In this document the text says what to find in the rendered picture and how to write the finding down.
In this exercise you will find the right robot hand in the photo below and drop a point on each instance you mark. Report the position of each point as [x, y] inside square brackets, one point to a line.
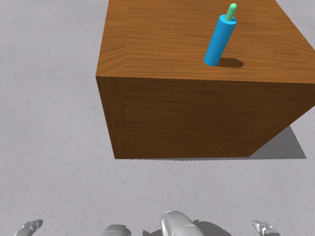
[264, 228]

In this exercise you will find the bottle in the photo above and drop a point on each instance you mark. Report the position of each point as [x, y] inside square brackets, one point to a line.
[221, 35]

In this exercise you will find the left robot hand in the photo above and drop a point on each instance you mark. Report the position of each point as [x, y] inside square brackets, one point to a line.
[29, 228]

